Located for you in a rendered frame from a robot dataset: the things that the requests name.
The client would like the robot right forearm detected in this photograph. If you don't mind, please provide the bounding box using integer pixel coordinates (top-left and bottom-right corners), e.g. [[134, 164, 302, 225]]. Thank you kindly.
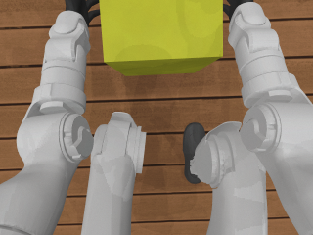
[[228, 2, 313, 108]]

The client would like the carton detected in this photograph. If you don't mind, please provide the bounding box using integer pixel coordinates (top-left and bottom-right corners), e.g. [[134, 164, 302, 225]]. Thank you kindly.
[[99, 0, 223, 76]]

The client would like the right robot foot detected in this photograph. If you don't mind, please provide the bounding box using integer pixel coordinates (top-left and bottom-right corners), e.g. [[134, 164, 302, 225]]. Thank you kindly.
[[183, 122, 205, 184]]

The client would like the robot left forearm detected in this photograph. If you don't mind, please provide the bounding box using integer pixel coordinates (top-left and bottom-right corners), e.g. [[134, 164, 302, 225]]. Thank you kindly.
[[16, 10, 91, 151]]

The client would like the robot right hand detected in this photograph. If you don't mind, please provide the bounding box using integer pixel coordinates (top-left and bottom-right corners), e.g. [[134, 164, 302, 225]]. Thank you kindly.
[[223, 0, 254, 21]]

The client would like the robot left hand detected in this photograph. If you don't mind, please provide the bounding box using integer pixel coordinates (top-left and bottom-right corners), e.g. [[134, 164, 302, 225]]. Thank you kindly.
[[65, 0, 101, 27]]

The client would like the robot right upper arm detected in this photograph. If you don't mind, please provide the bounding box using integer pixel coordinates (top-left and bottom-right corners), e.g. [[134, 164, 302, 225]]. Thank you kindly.
[[240, 102, 313, 235]]

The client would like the robot left thigh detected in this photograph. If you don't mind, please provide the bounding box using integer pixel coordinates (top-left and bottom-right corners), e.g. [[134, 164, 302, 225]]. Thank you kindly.
[[81, 120, 147, 235]]

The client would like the robot left upper arm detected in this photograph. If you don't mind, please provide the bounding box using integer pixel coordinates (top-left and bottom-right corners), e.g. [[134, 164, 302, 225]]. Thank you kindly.
[[0, 112, 94, 235]]

